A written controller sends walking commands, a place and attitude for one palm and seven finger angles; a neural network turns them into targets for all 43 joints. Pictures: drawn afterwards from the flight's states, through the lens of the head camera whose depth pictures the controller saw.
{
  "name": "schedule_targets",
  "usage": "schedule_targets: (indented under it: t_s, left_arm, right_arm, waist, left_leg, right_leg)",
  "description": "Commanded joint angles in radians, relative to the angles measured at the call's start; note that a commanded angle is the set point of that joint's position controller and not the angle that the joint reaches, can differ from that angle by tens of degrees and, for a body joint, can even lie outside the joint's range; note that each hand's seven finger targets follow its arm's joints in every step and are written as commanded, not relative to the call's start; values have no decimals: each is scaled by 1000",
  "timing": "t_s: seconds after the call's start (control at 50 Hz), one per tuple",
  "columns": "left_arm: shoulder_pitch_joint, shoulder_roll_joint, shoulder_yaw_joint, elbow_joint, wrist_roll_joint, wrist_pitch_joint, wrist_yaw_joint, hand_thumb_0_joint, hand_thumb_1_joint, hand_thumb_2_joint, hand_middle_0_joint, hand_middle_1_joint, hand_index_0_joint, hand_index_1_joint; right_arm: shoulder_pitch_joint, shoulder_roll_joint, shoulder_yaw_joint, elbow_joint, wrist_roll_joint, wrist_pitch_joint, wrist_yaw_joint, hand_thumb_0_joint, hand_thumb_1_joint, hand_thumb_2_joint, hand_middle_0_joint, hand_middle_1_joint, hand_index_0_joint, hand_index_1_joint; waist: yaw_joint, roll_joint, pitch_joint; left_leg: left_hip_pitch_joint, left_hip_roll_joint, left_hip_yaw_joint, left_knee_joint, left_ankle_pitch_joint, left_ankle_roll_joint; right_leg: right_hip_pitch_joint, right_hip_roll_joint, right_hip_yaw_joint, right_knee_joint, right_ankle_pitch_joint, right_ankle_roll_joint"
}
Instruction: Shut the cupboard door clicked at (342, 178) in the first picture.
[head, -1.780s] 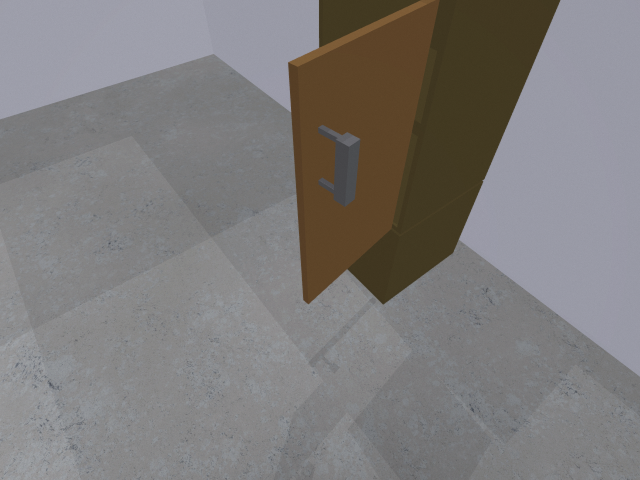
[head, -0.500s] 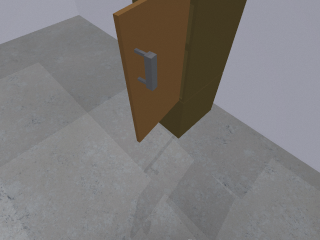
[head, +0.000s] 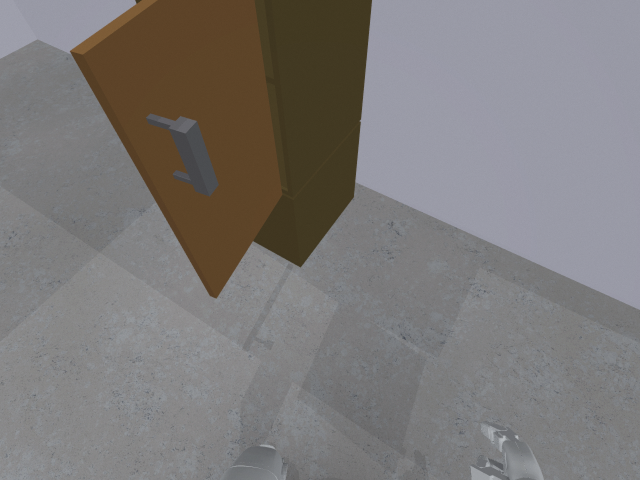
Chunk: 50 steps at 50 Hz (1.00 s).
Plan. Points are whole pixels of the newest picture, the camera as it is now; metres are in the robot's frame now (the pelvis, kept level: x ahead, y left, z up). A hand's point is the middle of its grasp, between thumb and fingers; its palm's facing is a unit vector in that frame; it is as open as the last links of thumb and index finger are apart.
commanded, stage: walk around to get in front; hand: left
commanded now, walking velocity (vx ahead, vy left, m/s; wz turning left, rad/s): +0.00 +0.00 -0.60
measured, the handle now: (182, 154) +0.50 +0.26 +0.07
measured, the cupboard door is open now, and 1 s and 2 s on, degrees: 99 99 99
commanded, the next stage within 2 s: none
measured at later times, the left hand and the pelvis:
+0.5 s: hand (221, 426) +0.19 +0.18 -0.17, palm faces -0.33 -0.91 -0.27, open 7.4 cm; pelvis +0.01 +0.00 -0.02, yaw -19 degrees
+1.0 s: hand (273, 395) +0.24 +0.11 -0.17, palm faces -0.54 -0.82 -0.20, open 7.4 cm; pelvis +0.04 +0.00 +0.00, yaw -36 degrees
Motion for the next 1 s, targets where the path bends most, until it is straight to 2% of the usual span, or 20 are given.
schedule_targets:
  t_s: [0.0,0.06,0.08,0.1,0.12,0.16,0.22,0.36,0.42,0.44,0.46,0.48,0.6,0.7,0.76,0.8,0.82,0.84,0.9,0.98]
  left_arm:
    - [41,226,65,-61,5,-6,17,0,900,900,-200,-300,-200,-300]
    - [-31,213,60,-88,-10,1,9,0,900,900,-200,-300,-200,-300]
    - [-28,166,49,-100,-19,2,5,0,900,900,-200,-300,-200,-300]
    - [-6,119,39,-117,-26,-2,-9,0,900,900,-200,-300,-200,-300]
    - [-56,163,44,-125,-14,1,-13,0,900,900,-200,-300,-200,-300]
    - [-43,159,56,-112,4,3,-30,0,900,900,-200,-300,-200,-300]
    - [-38,134,45,-104,-8,16,-46,0,900,900,-200,-300,-200,-300]
    - [-145,114,16,-136,-13,10,-60,0,900,900,-200,-300,-200,-300]
    - [-74,137,21,-114,-14,1,-56,0,900,900,-200,-300,-200,-300]
    - [-2,185,32,-90,-11,-8,-49,0,900,900,-200,-300,-200,-300]
    - [71,318,60,-71,2,-20,-29,0,900,900,-200,-300,-200,-300]
    - [127,361,67,-52,-15,-16,-11,0,900,900,-200,-300,-200,-300]
    - [-94,247,40,-118,-4,-7,9,0,900,900,-200,-300,-200,-300]
    - [-83,259,46,-113,0,-4,0,0,900,900,-200,-300,-200,-300]
    - [-141,228,43,-127,-14,6,-3,0,900,900,-200,-300,-200,-300]
    - [-97,121,18,-161,-28,10,-17,0,900,900,-200,-300,-200,-300]
    - [-143,158,26,-163,-15,11,-21,0,900,900,-200,-300,-200,-300]
    - [-125,153,34,-177,-16,6,-31,0,900,900,-200,-300,-200,-300]
    - [-128,126,33,-138,-7,15,-48,0,900,900,-200,-300,-200,-300]
    - [-156,95,19,-150,-14,17,-57,0,900,900,-200,-300,-200,-300]
  right_arm:
    - [29,-73,-17,-84,14,-28,-3,0,-900,-900,200,300,200,300]
    - [154,-94,-21,-51,14,-39,-11,0,-900,-900,200,300,200,300]
    - [187,-152,-28,-44,5,-51,-18,0,-900,-900,200,300,200,300]
    - [212,-241,-46,-60,-9,-57,-18,0,-900,-900,200,300,200,300]
    - [221,-247,-38,-66,-20,-49,-23,0,-900,-900,200,300,200,300]
    - [155,-178,-17,-93,-32,-55,-23,0,-900,-900,200,300,200,300]
    - [159,-150,-5,-92,-25,-55,-22,0,-900,-900,200,300,200,300]
    - [277,-204,-30,-47,-27,-46,-7,0,-900,-900,200,300,200,300]
    - [260,-218,-37,-50,-21,-41,2,0,-900,-900,200,300,200,300]
    - [251,-203,-37,-60,-12,-39,8,0,-900,-900,200,300,200,300]
    - [232,-113,-19,-100,2,-37,15,0,-900,-900,200,300,200,300]
    - [155,-125,-11,-127,1,-26,7,0,-900,-900,200,300,200,300]
    - [204,-102,-16,-66,-1,-13,16,0,-900,-900,200,300,200,300]
    - [204,-81,-14,-68,4,-25,14,0,-900,-900,200,300,200,300]
    - [316,-106,-15,-32,5,-43,1,0,-900,-900,200,300,200,300]
    - [354,-267,-43,-41,-17,-60,-7,0,-900,-900,200,300,200,300]
    - [355,-268,-38,-44,-27,-56,-13,0,-900,-900,200,300,200,300]
    - [292,-246,-29,-83,-33,-56,-15,0,-900,-900,200,300,200,300]
    - [250,-171,-9,-83,-30,-62,-15,0,-900,-900,200,300,200,300]
    - [295,-184,-24,-62,-31,-55,-10,0,-900,-900,200,300,200,300]
  waist:
    - [-26,-124,-171]
    - [-89,-101,-185]
    - [-101,58,-192]
    - [-96,354,-210]
    - [-108,250,-149]
    - [-54,125,-108]
    - [-40,227,-132]
    - [-99,255,-141]
    - [-52,220,-152]
    - [-15,120,-186]
    - [19,-255,-227]
    - [63,-293,-236]
    - [-59,-153,-169]
    - [-53,-141,-164]
    - [-120,-117,-181]
    - [-112,383,-202]
    - [-132,268,-177]
    - [-91,154,-141]
    - [-67,244,-110]
    - [-91,231,-156]
  left_leg:
    - [35,-19,-11,-151,-7,17]
    - [321,-13,3,-444,199,31]
    - [464,127,-135,-572,193,74]
    - [503,408,-416,-654,304,179]
    - [386,493,-453,-650,395,275]
    - [289,379,-286,-623,511,264]
    - [325,272,-38,-546,701,198]
    - [352,291,71,-485,692,175]
    - [279,280,110,-367,635,119]
    - [172,239,153,-230,532,69]
    - [-96,95,250,29,39,1]
    - [-152,56,112,199,-261,0]
    - [-43,68,60,142,-19,-8]
    - [60,12,83,-134,11,-1]
    - [293,18,76,-434,202,12]
    - [429,448,-372,-648,348,180]
    - [353,502,-385,-637,427,258]
    - [248,476,-305,-633,403,274]
    - [300,313,-29,-545,719,182]
    - [370,297,89,-508,698,169]
  right_leg:
    - [132,-273,325,-21,534,-133]
    - [-60,-190,266,39,341,-40]
    - [-217,-94,189,128,112,6]
    - [-340,16,-7,377,-375,72]
    - [-345,-36,-70,570,-422,96]
    - [-336,-68,-101,733,-298,117]
    - [-337,-102,-148,758,-223,130]
    - [-169,-99,-272,330,-217,105]
    - [24,-85,-287,86,-47,73]
    - [198,-137,-223,-19,139,44]
    - [378,-419,163,-98,469,-56]
    - [323,-522,261,-70,710,-160]
    - [88,-323,72,-59,389,-119]
    - [56,-296,143,-42,323,-117]
    - [-86,-233,129,46,237,-38]
    - [-336,-22,-126,441,-390,87]
    - [-329,-68,-98,629,-421,87]
    - [-293,-111,-113,699,-368,97]
    - [-335,-123,-171,738,-260,116]
    - [-243,-122,-242,478,-242,117]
